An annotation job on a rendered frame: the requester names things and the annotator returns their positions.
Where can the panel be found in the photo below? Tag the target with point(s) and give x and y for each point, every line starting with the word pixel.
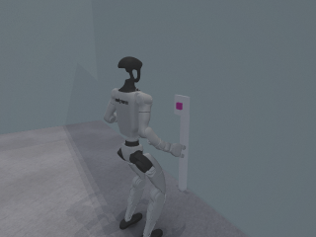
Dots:
pixel 184 114

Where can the right robot upper arm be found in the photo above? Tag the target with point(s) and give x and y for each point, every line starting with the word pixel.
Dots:
pixel 144 102

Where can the left robot foot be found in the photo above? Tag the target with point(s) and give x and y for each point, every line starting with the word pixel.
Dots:
pixel 134 219

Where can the right robot shin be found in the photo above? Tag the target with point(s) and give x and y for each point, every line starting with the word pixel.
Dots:
pixel 154 210

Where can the left robot upper arm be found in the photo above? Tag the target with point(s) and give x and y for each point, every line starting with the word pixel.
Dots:
pixel 111 107

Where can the button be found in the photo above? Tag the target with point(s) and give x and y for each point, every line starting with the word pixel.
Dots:
pixel 179 106

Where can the robot right hand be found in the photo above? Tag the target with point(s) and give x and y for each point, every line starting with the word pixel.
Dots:
pixel 177 149

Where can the right robot forearm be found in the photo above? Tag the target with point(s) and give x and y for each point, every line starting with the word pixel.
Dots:
pixel 153 139

